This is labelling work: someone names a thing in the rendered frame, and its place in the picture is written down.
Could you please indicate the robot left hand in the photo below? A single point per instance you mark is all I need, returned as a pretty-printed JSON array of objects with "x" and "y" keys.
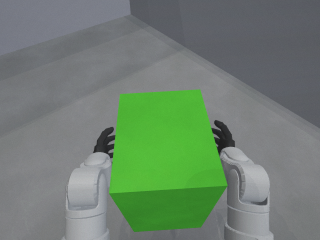
[{"x": 103, "y": 140}]

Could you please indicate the carton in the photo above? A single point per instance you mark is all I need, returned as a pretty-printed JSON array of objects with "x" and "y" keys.
[{"x": 166, "y": 170}]

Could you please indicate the robot left forearm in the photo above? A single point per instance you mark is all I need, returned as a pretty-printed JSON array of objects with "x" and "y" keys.
[{"x": 86, "y": 199}]

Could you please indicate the robot right forearm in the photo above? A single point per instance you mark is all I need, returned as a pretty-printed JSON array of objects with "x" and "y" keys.
[{"x": 248, "y": 197}]

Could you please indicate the robot right hand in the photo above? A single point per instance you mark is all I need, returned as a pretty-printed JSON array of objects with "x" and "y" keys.
[{"x": 224, "y": 135}]

